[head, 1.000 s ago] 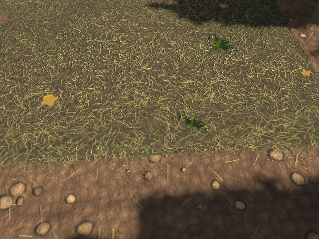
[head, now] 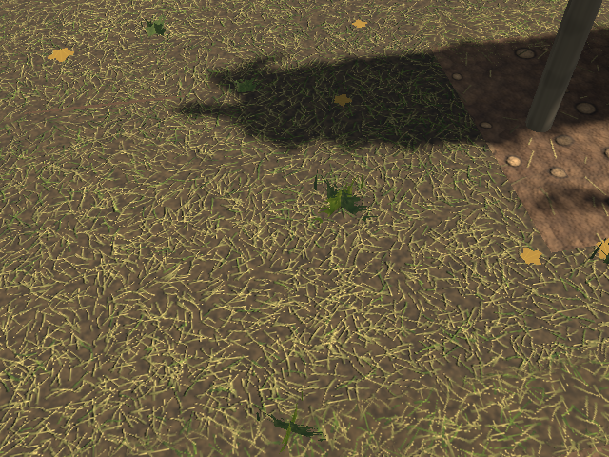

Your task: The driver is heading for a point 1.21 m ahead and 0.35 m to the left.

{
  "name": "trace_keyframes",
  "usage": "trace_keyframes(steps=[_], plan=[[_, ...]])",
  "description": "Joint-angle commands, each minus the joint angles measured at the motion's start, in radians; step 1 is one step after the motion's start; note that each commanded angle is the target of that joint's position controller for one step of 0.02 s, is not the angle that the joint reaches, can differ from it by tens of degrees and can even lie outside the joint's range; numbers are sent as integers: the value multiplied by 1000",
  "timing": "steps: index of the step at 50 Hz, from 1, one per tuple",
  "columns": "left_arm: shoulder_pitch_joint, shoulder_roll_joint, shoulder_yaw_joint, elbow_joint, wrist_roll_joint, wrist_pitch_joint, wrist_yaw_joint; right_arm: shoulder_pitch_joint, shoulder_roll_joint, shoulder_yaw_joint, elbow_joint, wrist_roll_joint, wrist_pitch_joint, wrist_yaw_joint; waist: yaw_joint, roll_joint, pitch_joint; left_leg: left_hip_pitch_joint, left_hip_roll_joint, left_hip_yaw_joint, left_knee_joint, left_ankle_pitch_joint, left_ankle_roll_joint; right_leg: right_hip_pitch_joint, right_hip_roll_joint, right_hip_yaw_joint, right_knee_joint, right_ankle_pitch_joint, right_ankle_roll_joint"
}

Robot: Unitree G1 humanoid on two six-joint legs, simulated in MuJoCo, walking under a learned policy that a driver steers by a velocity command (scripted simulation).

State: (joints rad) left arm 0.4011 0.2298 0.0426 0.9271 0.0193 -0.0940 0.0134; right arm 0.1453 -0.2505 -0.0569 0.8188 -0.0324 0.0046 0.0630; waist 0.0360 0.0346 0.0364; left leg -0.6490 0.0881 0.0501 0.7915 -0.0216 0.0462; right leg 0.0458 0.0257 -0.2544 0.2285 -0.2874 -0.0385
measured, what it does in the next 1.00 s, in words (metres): walks ahead, turning left: left foot, then right foot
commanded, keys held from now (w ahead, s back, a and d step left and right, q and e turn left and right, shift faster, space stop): w+q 0.80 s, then w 0.20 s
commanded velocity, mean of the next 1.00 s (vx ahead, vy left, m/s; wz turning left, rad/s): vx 0.50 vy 0.00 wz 0.53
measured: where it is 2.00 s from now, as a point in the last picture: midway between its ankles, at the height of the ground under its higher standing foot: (174, 258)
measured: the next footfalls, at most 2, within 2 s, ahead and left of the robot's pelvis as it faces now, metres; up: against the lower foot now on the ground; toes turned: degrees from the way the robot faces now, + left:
left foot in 0.14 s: +0.23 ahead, +0.10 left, +0.00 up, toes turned +11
right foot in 0.68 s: +0.57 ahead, +0.01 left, +0.00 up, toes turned +26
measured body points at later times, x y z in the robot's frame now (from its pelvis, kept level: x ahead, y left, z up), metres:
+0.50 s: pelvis +0.27 +0.05 +0.00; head +0.30 +0.07 +0.45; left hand +0.37 +0.34 -0.11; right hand +0.35 -0.22 -0.12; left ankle +0.20 +0.09 -0.74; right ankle +0.46 -0.08 -0.68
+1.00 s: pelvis +0.53 +0.10 +0.01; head +0.56 +0.11 +0.45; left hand +0.38 +0.33 -0.12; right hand +0.81 -0.02 -0.11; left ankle +0.53 +0.28 -0.68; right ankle +0.54 +0.00 -0.74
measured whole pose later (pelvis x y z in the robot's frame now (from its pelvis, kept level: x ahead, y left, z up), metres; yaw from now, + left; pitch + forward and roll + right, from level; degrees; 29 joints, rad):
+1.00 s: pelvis +0.53 +0.10 +0.01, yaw +34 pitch +1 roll -1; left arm 0.39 0.25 0.04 0.87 0.02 -0.09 -0.01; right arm 0.15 -0.29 -0.05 0.75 -0.04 0.00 0.06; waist 0.05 0.05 0.02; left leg -0.62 0.03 -0.06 0.89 -0.15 0.03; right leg -0.06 0.01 -0.14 0.26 -0.22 -0.03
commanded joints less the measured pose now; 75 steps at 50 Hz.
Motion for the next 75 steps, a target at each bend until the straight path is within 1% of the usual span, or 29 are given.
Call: trace_keyframes(steps=[1,5,7,8,9,10,12,14,16,27,30,32,33,34,35,36,37,38,40,45,54,56,58,59,60,61,63,65,75], plan=[[6,133,27,-35,1,-8,8,-118,-22,9,-99,-5,-13,12,1,-94,80,17,-14,51,-104,-2,32,-34,-296,52,-66,483,-95],[7,184,38,-21,6,17,18,-53,-54,-6,-97,-9,-11,-1,-45,-126,7,168,-124,125,-154,-199,111,75,-305,-8,182,1004,-70],[-10,208,44,-30,4,38,16,182,-101,-36,-28,-15,-27,-21,-152,-91,-132,467,-189,105,-261,-218,170,-16,-286,-27,564,945,-48],[-5,166,32,-62,6,36,12,314,-201,-69,3,-24,-30,-38,-197,15,-232,713,-7,-151,-306,-320,226,-242,-248,-25,872,556,-14],[-5,83,20,-146,-11,25,-10,250,-311,-94,-21,-1,-20,-43,-117,256,-299,962,250,-751,-460,-303,400,-689,6,83,1234,-256,54],[-140,154,28,-168,3,13,-12,264,-285,-89,-27,20,-8,-46,-168,45,-258,939,245,-733,-523,-234,379,-807,-38,275,1256,-193,44],[-145,128,19,-164,-12,-9,-13,177,-183,-62,-13,24,-15,-59,-80,-67,-60,683,182,-490,-529,-4,300,-755,-125,285,1083,-43,32],[-111,119,18,-153,22,23,-12,114,-134,-45,-22,32,-33,-63,-18,-60,-39,538,93,-359,-547,133,253,-628,-150,293,975,-30,51],[-102,103,15,-157,32,54,-20,128,-142,-43,-19,37,-53,-57,-2,-44,-50,493,58,-319,-561,189,256,-599,-144,277,914,-27,72],[-466,100,-2,-288,12,52,-37,314,-181,-53,2,22,-55,-62,-132,28,4,623,23,-367,-522,182,191,-707,-77,263,447,255,92],[-449,125,1,-301,6,38,-35,292,-201,-58,-12,15,-55,-73,-105,47,0,630,43,-413,-461,241,158,-596,-51,282,351,203,64],[-301,161,16,-261,4,28,-24,229,-222,-62,-32,13,-59,-72,-29,51,-43,560,23,-419,-352,350,117,-359,-7,268,292,124,33],[-168,187,28,-226,9,15,-12,212,-215,-59,-33,20,-65,-64,41,-1,-111,510,-39,-376,-177,357,92,-173,-21,275,223,142,8],[-11,260,46,-217,32,7,6,219,-146,-39,-60,32,-74,-55,98,-110,-258,398,-108,-298,99,144,65,55,-227,480,180,-65,-42],[-14,344,61,-226,48,18,11,326,-58,-20,-92,57,-71,-57,25,-331,-333,93,-261,-186,343,-536,36,244,-477,932,59,-173,-138],[-71,284,57,-227,29,32,5,339,-142,-28,-66,22,-56,-66,-8,-244,-269,2,-170,-181,454,-503,46,148,-475,1033,33,-297,-170],[-137,184,34,-242,19,35,1,274,-161,-33,-57,12,-48,-60,-14,-114,-136,3,-123,-173,459,-402,44,14,-426,867,20,-290,-148],[-174,136,22,-236,16,33,-3,226,-145,-30,-61,11,-45,-50,-21,-70,-62,26,-91,-158,416,-339,33,-85,-367,703,2,-147,-126],[-160,114,13,-210,12,21,0,205,-125,-27,-63,-4,-25,-30,-35,-130,-22,72,-54,-140,367,-294,17,-166,-280,494,-29,70,-78],[-84,134,22,-151,0,-19,-22,123,-87,-11,-96,-7,-12,-11,-39,-128,-20,5,-60,-149,287,-204,-7,-149,-283,358,-70,306,-130],[31,171,28,-54,-6,1,-25,-147,-59,28,-169,-7,-32,-1,10,-134,30,129,-56,7,-175,-94,9,-95,-273,215,-60,441,-111],[41,189,32,-34,-5,13,-22,-128,-73,25,-163,-13,-39,-11,-7,-137,19,188,-80,29,-225,-165,41,-44,-288,211,14,592,-105],[41,183,26,-20,-12,25,-19,78,-95,8,-87,-25,-57,-27,-103,-93,-93,468,-135,51,-335,-146,85,-69,-240,150,287,779,-76],[30,150,13,-44,-14,24,-19,252,-155,-13,-39,-42,-65,-40,-171,-26,-211,721,-5,-96,-344,-214,127,-230,-200,124,526,560,-52],[94,32,-15,-97,-33,21,-33,324,-271,-40,-35,-46,-63,-55,-152,224,-328,1014,320,-581,-431,-283,245,-612,-31,100,896,-95,-4],[42,147,18,-82,-11,31,-18,308,-260,-46,-36,2,-53,-63,-168,132,-316,941,341,-675,-496,-219,261,-701,-12,257,1028,-231,-17],[-31,124,17,-90,-21,26,-23,174,-137,-11,-32,7,-64,-62,-93,37,-96,706,241,-380,-531,-81,193,-700,-94,304,969,-93,-35],[1,101,19,-56,-1,51,-30,115,-69,9,-23,11,-81,-64,-36,44,-30,567,159,-224,-600,-42,113,-610,-120,304,886,-26,-22],[-256,43,11,-131,8,79,-68,210,-82,2,55,16,-116,-73,-47,24,57,579,126,56,-677,127,102,-726,-114,244,625,282,11]])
